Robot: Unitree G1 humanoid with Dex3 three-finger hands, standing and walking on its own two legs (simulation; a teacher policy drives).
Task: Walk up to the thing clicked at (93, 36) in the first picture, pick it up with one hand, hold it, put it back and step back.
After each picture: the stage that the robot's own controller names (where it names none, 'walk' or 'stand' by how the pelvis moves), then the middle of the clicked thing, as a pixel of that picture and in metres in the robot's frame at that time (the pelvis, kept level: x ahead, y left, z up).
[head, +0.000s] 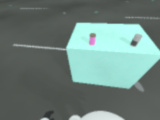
stand; (92, 39) +0.80 +0.03 +0.02
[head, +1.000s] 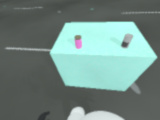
walk; (78, 42) +0.67 +0.19 +0.04
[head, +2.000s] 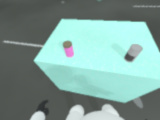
stand; (68, 49) +0.50 +0.21 +0.07
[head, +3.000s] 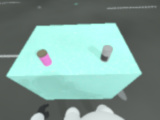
stand; (45, 58) +0.42 +0.35 +0.06
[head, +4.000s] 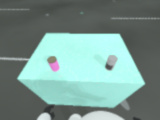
stand; (53, 64) +0.41 +0.32 +0.02
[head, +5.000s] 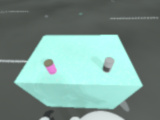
stand; (50, 67) +0.39 +0.34 +0.02
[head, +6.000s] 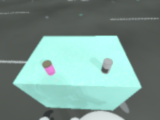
stand; (49, 68) +0.38 +0.35 +0.02
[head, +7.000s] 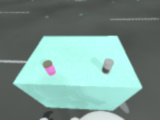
stand; (49, 68) +0.38 +0.34 +0.02
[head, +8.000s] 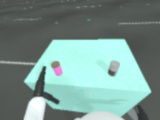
rise first; (57, 68) +0.39 +0.33 +0.02
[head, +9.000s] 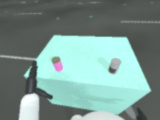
go down; (57, 64) +0.41 +0.32 +0.03
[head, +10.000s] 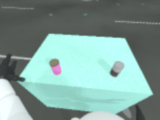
go down; (55, 67) +0.38 +0.29 +0.03
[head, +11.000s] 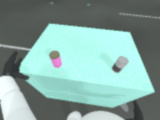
close in; (56, 59) +0.41 +0.29 +0.05
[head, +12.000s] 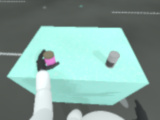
close; (50, 59) +0.41 +0.31 +0.07
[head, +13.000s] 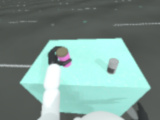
lift; (64, 57) +0.35 +0.19 +0.20
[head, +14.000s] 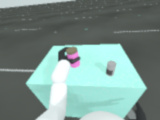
lift; (73, 57) +0.35 +0.14 +0.22
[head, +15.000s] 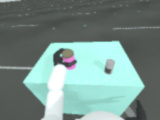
hold; (69, 60) +0.34 +0.16 +0.20
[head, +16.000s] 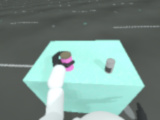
hold; (67, 61) +0.35 +0.19 +0.17
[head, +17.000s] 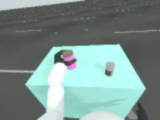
hold; (69, 60) +0.34 +0.17 +0.21
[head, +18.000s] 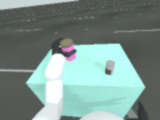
lower; (68, 50) +0.34 +0.16 +0.28
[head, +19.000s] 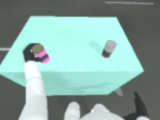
lower; (41, 54) +0.43 +0.32 +0.09
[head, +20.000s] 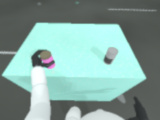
lower; (48, 60) +0.40 +0.30 +0.08
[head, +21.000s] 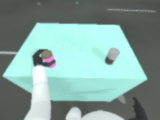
lower; (49, 59) +0.40 +0.29 +0.07
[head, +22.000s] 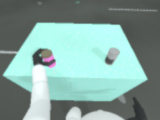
lower; (49, 59) +0.41 +0.30 +0.07
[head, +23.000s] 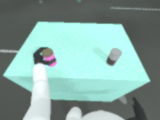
lower; (50, 58) +0.41 +0.29 +0.08
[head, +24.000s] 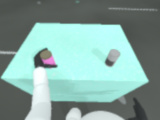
open; (48, 59) +0.40 +0.30 +0.07
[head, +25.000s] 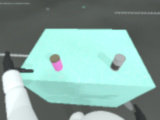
sink last; (56, 63) +0.39 +0.28 +0.06
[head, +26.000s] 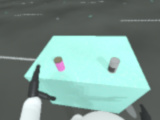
stand; (59, 64) +0.41 +0.31 +0.03
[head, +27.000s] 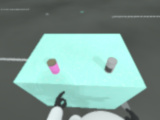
stand; (53, 66) +0.38 +0.31 +0.03
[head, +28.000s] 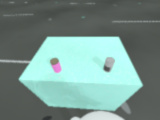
stand; (56, 65) +0.42 +0.31 +0.02
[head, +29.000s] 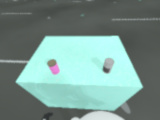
stand; (53, 67) +0.40 +0.32 +0.02
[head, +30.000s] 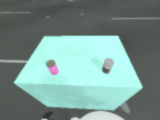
stand; (52, 67) +0.39 +0.32 +0.02
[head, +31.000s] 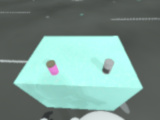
stand; (52, 68) +0.38 +0.32 +0.02
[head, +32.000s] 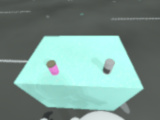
stand; (53, 68) +0.38 +0.32 +0.02
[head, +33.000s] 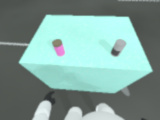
walk; (59, 48) +0.49 +0.26 +0.05
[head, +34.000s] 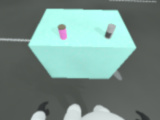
walk; (62, 32) +0.68 +0.31 +0.04
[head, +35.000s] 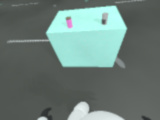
stand; (69, 22) +1.00 +0.36 +0.04
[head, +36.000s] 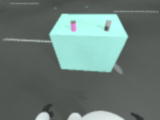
stand; (73, 26) +1.00 +0.29 +0.03
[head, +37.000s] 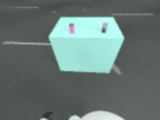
stand; (71, 28) +1.02 +0.29 +0.02
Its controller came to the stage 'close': yes
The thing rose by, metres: 0.26
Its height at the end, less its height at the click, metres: +0.00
